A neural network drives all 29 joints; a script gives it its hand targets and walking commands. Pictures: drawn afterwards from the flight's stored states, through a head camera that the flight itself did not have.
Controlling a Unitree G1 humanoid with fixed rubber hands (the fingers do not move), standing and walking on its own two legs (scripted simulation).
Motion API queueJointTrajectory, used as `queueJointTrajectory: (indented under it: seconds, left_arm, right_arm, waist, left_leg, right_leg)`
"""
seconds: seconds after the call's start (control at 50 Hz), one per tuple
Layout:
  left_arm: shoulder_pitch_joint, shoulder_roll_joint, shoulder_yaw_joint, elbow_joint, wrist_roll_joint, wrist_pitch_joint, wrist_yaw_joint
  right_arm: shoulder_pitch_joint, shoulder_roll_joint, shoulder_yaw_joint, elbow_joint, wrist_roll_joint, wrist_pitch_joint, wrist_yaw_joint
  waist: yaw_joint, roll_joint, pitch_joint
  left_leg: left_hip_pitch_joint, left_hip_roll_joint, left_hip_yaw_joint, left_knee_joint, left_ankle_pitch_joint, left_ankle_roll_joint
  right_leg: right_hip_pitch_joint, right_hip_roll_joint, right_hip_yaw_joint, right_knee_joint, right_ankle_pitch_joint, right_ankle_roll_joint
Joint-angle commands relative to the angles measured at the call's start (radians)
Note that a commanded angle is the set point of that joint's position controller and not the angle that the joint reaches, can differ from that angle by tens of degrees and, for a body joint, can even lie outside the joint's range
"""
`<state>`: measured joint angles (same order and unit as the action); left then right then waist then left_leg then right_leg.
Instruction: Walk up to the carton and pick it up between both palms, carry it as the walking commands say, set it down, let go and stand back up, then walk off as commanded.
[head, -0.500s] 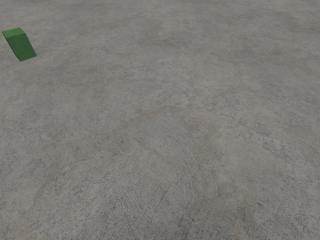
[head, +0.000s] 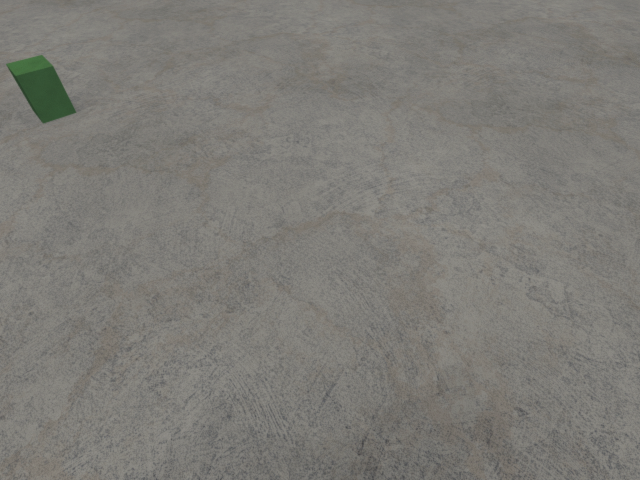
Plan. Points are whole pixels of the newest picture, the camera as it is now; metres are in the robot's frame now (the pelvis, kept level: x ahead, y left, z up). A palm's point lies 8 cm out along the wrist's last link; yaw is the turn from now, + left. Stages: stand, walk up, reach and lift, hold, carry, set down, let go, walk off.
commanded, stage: stand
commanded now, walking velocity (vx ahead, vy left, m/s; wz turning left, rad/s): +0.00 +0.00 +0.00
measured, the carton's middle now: (42, 89) +2.41 +1.69 -0.63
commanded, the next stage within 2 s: walk up in 0.38 s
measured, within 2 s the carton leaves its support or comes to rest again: neither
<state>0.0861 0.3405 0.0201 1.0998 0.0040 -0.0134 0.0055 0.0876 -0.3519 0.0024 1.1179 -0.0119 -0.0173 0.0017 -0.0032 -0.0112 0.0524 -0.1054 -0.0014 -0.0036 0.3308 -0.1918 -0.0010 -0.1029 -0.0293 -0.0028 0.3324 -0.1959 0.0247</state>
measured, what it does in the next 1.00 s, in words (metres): steps to the left: left foot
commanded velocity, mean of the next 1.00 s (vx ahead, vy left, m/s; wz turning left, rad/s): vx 0.00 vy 0.00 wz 0.00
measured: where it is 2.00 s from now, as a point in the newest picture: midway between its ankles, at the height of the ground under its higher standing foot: (194, 370)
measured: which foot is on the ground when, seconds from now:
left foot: down 0.00-0.60, up 0.62-0.88, down 0.90-1.00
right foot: down 0.00-0.90, up 0.92-1.00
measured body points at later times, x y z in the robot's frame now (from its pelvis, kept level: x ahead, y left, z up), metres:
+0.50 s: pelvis +0.00 +0.00 +0.00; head +0.02 +0.00 +0.45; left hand +0.09 +0.30 -0.13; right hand +0.09 -0.31 -0.13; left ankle -0.01 +0.12 -0.75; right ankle -0.01 -0.13 -0.75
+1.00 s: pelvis +0.10 +0.11 -0.03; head +0.09 +0.13 +0.41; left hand +0.15 +0.48 -0.13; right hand +0.27 -0.22 -0.11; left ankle +0.12 +0.26 -0.75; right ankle +0.04 -0.06 -0.68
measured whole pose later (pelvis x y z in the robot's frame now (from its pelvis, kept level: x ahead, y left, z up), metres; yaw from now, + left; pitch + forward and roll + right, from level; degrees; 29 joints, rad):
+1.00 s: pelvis +0.10 +0.11 -0.03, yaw +14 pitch +0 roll +0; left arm 0.14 0.52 0.08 0.97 0.01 -0.08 -0.06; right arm 0.18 -0.48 -0.12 0.93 -0.02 -0.03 0.14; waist -0.06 -0.05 -0.03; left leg -0.44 0.08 0.08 0.72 -0.28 -0.01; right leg -0.35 -0.14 -0.04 1.13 -0.44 -0.06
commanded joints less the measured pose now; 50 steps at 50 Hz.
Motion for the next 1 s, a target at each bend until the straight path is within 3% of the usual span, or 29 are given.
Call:
queueJointTrajectory:
  seconds: [0.0,0.08,0.1,0.16,0.2,0.26,0.34,0.38,0.46,0.48,0.52,0.54,0.56,0.58,0.6,0.62,0.66,0.68,0.74,0.78,0.8,0.82,0.84,0.86,0.88,0.9,0.92,0.94,0.98]
  left_arm:
    - [-0.049,0.206,0.039,-0.052,0.004,-0.012,0.008]
    - [-0.031,0.21,0.032,-0.055,-0.001,-0.02,0.007]
    - [-0.032,0.186,0.029,-0.066,0.001,-0.018,0.006]
    - [-0.003,0.197,0.029,-0.046,-0.008,-0.025,0.008]
    - [-0.025,0.2,0.031,-0.051,-0.002,-0.015,0.01]
    - [-0.028,0.215,0.043,-0.053,-0.003,-0.025,0.011]
    - [-0.009,0.199,0.04,-0.036,-0.001,-0.014,0.011]
    - [-0.021,0.22,0.043,-0.047,-0.001,-0.013,0.01]
    - [0.006,0.191,0.031,-0.036,-0.002,-0.011,0.014]
    - [-0.039,0.208,0.032,-0.047,0.003,-0.015,0.009]
    - [0.007,0.184,0.026,-0.05,-0.006,-0.014,0.008]
    - [0.004,0.198,0.033,-0.044,0.001,-0.023,0.009]
    - [0.048,0.394,0.107,-0.129,-0.004,-0.058,-0.015]
    - [0.077,0.43,0.134,-0.114,0.011,-0.071,-0.022]
    - [0.135,0.452,0.148,-0.139,0.012,-0.088,-0.014]
    - [0.122,0.437,0.138,-0.173,0.018,-0.105,-0.005]
    - [0.006,0.4,0.128,-0.201,0.025,-0.113,-0.006]
    - [-0.042,0.404,0.138,-0.202,0.036,-0.119,-0.008]
    - [-0.064,0.435,0.146,-0.236,0.033,-0.127,-0.022]
    - [-0.101,0.441,0.151,-0.244,0.037,-0.127,-0.032]
    - [-0.11,0.422,0.146,-0.231,0.04,-0.124,-0.036]
    - [-0.089,0.394,0.132,-0.238,0.043,-0.116,-0.04]
    - [-0.116,0.38,0.124,-0.248,0.047,-0.116,-0.046]
    - [-0.089,0.347,0.106,-0.247,0.044,-0.106,-0.051]
    - [-0.085,0.268,0.081,-0.271,0.026,-0.102,-0.058]
    - [-0.146,0.26,0.064,-0.342,0.0,-0.109,-0.06]
    - [-0.161,0.348,0.084,-0.33,0.01,-0.103,-0.064]
    - [-0.086,0.351,0.081,-0.286,-0.006,-0.111,-0.067]
    - [-0.049,0.36,0.068,-0.244,-0.013,-0.115,-0.073]
  right_arm:
    - [-0.045,-0.225,-0.044,-0.053,-0.005,-0.014,-0.011]
    - [-0.016,-0.209,-0.04,-0.034,0.005,-0.017,-0.012]
    - [-0.048,-0.211,-0.046,-0.053,0.007,-0.024,-0.014]
    - [-0.007,-0.211,-0.04,-0.041,0.004,-0.018,-0.007]
    - [-0.039,-0.22,-0.048,-0.045,0.004,-0.022,-0.011]
    - [-0.019,-0.218,-0.046,-0.044,0.003,-0.013,-0.012]
    - [-0.017,-0.225,-0.044,-0.043,-0.004,-0.014,-0.009]
    - [0.002,-0.209,-0.046,-0.04,0.001,-0.012,-0.013]
    - [-0.001,-0.232,-0.047,-0.037,0.004,-0.017,-0.014]
    - [-0.002,-0.209,-0.04,-0.043,0.0,-0.013,-0.013]
    - [-0.022,-0.227,-0.04,-0.043,0.004,-0.012,-0.009]
    - [-0.011,-0.21,-0.044,-0.042,0.007,-0.012,-0.006]
    - [-0.037,-0.356,-0.13,-0.156,-0.055,-0.016,0.049]
    - [-0.135,-0.333,-0.121,-0.197,-0.059,-0.008,0.083]
    - [-0.212,-0.257,-0.104,-0.278,-0.06,-0.005,0.107]
    - [-0.24,-0.253,-0.104,-0.289,-0.066,-0.006,0.113]
    - [-0.146,-0.284,-0.141,-0.276,-0.045,-0.001,0.139]
    - [-0.1,-0.304,-0.153,-0.261,-0.033,0.005,0.154]
    - [-0.112,-0.292,-0.157,-0.266,-0.032,0.014,0.187]
    - [-0.064,-0.278,-0.154,-0.244,-0.023,0.016,0.198]
    - [-0.042,-0.278,-0.159,-0.218,-0.013,0.014,0.2]
    - [0.015,-0.296,-0.171,-0.206,-0.01,0.005,0.192]
    - [0.13,-0.331,-0.19,-0.165,-0.009,0.005,0.174]
    - [0.253,-0.348,-0.2,-0.12,-0.003,0.0,0.157]
    - [0.385,-0.435,-0.225,-0.104,-0.026,-0.002,0.132]
    - [0.29,-0.546,-0.229,-0.174,-0.027,-0.017,0.115]
    - [0.184,-0.539,-0.226,-0.208,-0.001,-0.021,0.118]
    - [0.142,-0.495,-0.21,-0.237,-0.003,-0.031,0.113]
    - [0.069,-0.424,-0.184,-0.291,-0.01,-0.036,0.096]
  waist:
    - [-0.002,0.01,-0.059]
    - [-0.003,-0.001,-0.105]
    - [0.007,0.033,-0.073]
    - [0.003,-0.021,-0.104]
    - [0.014,0.017,-0.074]
    - [-0.002,-0.023,-0.105]
    - [0.008,0.045,-0.072]
    - [-0.001,0.005,-0.088]
    - [-0.008,0.025,-0.083]
    - [-0.013,-0.016,-0.075]
    - [0.021,-0.027,-0.071]
    - [0.004,-0.007,-0.059]
    - [0.044,0.016,-0.151]
    - [0.065,-0.09,-0.06]
    - [0.12,-0.174,-0.052]
    - [0.128,-0.083,-0.061]
    - [0.008,-0.056,-0.053]
    - [-0.019,-0.109,-0.052]
    - [-0.038,-0.126,-0.01]
    - [-0.072,-0.139,-0.031]
    - [-0.076,-0.114,-0.026]
    - [-0.08,-0.03,-0.077]
    - [-0.147,0.03,-0.154]
    - [-0.188,0.158,-0.187]
    - [-0.266,0.414,-0.131]
    - [-0.206,0.504,-0.054]
    - [-0.132,0.186,-0.052]
    - [-0.087,0.206,-0.088]
    - [-0.04,0.196,-0.06]
  left_leg:
    - [-0.002,0.12,-0.097,-0.063,0.127,0.026]
    - [0.032,0.131,-0.098,-0.052,0.163,0.029]
    - [0.007,0.129,-0.092,-0.042,0.17,0.03]
    - [0.019,0.132,-0.108,-0.04,0.223,0.03]
    - [0.011,0.128,-0.097,-0.035,0.201,0.024]
    - [0.052,0.131,-0.096,-0.046,0.22,0.022]
    - [-0.003,0.125,-0.096,-0.04,0.232,0.022]
    - [0.004,0.129,-0.104,-0.056,0.206,0.027]
    - [0.013,0.123,-0.092,-0.039,0.177,0.028]
    - [0.026,0.134,-0.097,-0.052,0.221,0.023]
    - [0.006,0.129,-0.101,-0.043,0.21,0.021]
    - [0.008,0.124,-0.097,-0.049,0.198,0.02]
    - [-0.249,0.122,-0.115,0.073,-0.367,0.073]
    - [-0.514,0.081,-0.031,0.288,-0.328,0.062]
    - [-0.684,0.077,0.002,0.538,-0.201,0.037]
    - [-0.745,0.125,-0.043,0.605,-0.185,0.022]
    - [-0.675,0.188,-0.102,0.646,-0.087,-0.014]
    - [-0.605,0.195,-0.079,0.631,-0.095,-0.029]
    - [-0.548,0.215,-0.021,0.514,-0.147,-0.033]
    - [-0.393,0.206,0.028,0.377,-0.13,-0.019]
    - [-0.315,0.174,0.092,0.331,-0.098,-0.01]
    - [-0.179,0.133,0.153,0.322,-0.101,0.006]
    - [-0.011,0.083,0.197,0.339,-0.129,0.03]
    - [0.109,0.026,0.208,0.276,-0.219,0.051]
    - [0.172,0.161,-0.107,0.043,-0.5,0.125]
    - [0.147,0.367,-0.69,-0.232,-0.77,0.217]
    - [0.041,0.428,-0.759,-0.234,-0.85,0.289]
    - [0.102,0.397,-0.612,-0.152,-0.714,0.278]
    - [-0.083,0.312,-0.395,-0.109,-0.568,0.238]
  right_leg:
    - [-0.011,-0.097,0.086,-0.066,0.119,-0.041]
    - [0.013,-0.104,0.088,-0.056,0.151,-0.049]
    - [0.007,-0.107,0.096,-0.068,0.17,-0.052]
    - [0.033,-0.111,0.089,-0.034,0.235,-0.048]
    - [0.016,-0.112,0.09,-0.051,0.199,-0.054]
    - [0.017,-0.1,0.083,-0.05,0.198,-0.042]
    - [0.034,-0.11,0.08,-0.052,0.213,-0.045]
    - [0.039,-0.11,0.082,-0.038,0.203,-0.051]
    - [0.021,-0.105,0.092,-0.057,0.191,-0.041]
    - [0.007,-0.102,0.078,-0.042,0.181,-0.046]
    - [0.018,-0.103,0.07,-0.052,0.181,-0.031]
    - [0.017,-0.095,0.075,-0.05,0.169,-0.029]
    - [0.101,-0.146,0.053,0.023,-0.345,-0.083]
    - [0.16,-0.269,0.199,-0.077,-0.578,-0.145]
    - [0.206,-0.452,0.381,-0.22,-0.64,-0.237]
    - [0.224,-0.507,0.395,-0.227,-0.569,-0.293]
    - [0.114,-0.418,0.167,-0.195,-0.449,-0.224]
    - [0.039,-0.402,0.104,-0.211,-0.432,-0.216]
    - [-0.008,-0.42,0.019,-0.271,-0.477,-0.222]
    - [-0.071,-0.354,-0.129,-0.236,-0.386,-0.188]
    - [-0.102,-0.306,-0.194,-0.168,-0.328,-0.171]
    - [-0.15,-0.278,-0.214,-0.06,-0.339,-0.168]
    - [-0.205,-0.244,-0.239,0.104,-0.352,-0.166]
    - [-0.271,-0.148,-0.306,0.374,-0.311,-0.157]
    - [-0.51,-0.082,-0.296,0.786,-0.338,-0.132]
    - [-0.809,0.012,-0.129,0.947,-0.365,-0.102]
    - [-0.743,-0.078,0.018,0.958,-0.256,-0.092]
    - [-0.742,-0.101,0.018,0.949,-0.207,-0.092]
    - [-0.592,-0.112,0.019,0.678,-0.275,-0.056]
